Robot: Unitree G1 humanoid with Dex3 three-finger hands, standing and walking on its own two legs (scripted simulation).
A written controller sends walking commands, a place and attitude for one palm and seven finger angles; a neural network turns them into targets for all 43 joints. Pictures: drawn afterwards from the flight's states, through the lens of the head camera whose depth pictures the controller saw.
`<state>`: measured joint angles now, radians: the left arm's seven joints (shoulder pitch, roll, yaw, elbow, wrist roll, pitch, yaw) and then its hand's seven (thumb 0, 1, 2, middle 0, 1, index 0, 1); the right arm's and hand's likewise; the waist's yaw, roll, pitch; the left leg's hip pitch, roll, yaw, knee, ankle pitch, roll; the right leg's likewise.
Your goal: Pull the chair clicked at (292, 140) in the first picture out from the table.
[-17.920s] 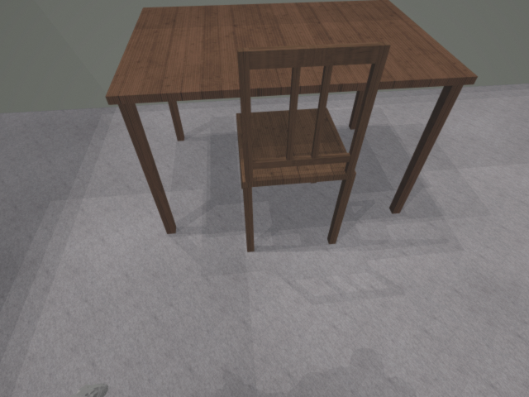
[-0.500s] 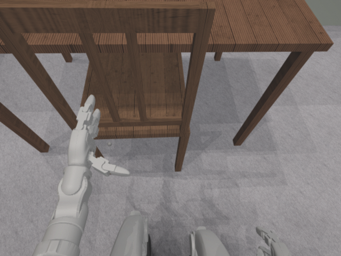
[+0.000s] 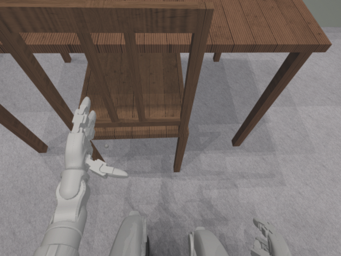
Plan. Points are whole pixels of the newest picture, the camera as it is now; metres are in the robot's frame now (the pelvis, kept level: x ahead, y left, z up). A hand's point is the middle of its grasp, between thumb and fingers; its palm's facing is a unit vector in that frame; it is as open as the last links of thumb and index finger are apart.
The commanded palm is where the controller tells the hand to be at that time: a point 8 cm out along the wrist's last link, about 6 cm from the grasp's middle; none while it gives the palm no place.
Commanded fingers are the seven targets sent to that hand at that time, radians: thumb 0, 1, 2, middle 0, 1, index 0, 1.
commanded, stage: aim the fingers beside a spindle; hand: left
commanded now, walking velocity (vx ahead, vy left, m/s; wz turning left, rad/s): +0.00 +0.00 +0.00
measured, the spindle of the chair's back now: (103, 87) +0.51 +0.18 +0.04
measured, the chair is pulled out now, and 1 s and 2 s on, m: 0.00 0.00 0.00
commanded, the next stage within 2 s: none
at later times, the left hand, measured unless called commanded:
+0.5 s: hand (97, 138) +0.37 +0.18 +0.03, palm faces +0.06 -1.00 -0.06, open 16.9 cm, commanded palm +0.34 +0.21 +0.02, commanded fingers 0.00 -0.50 0.30 -0.06 -0.08 -0.06 -0.08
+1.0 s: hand (107, 149) +0.35 +0.15 +0.01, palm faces +0.01 -1.00 -0.01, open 16.9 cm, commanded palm +0.34 +0.21 +0.03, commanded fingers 0.00 -0.50 0.30 -0.06 -0.08 -0.06 -0.08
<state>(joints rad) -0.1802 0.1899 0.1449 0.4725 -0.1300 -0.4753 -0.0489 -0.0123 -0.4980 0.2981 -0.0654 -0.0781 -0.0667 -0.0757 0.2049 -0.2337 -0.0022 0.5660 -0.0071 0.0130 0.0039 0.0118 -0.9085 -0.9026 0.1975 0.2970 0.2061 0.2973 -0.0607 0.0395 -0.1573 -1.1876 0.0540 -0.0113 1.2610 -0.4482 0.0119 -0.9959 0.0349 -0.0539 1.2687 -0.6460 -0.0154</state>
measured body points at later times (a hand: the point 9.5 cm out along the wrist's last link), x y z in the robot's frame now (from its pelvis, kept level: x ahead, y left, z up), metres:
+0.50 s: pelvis +0.00 +0.01 +0.00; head +0.10 +0.02 +0.44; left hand +0.36 +0.23 +0.04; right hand +0.13 -0.24 -0.11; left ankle +0.07 +0.11 -0.62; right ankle -0.02 -0.12 -0.62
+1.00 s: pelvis +0.00 +0.01 +0.00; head +0.11 +0.03 +0.44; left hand +0.34 +0.21 +0.01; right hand +0.14 -0.24 -0.11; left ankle +0.07 +0.11 -0.62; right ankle -0.02 -0.12 -0.62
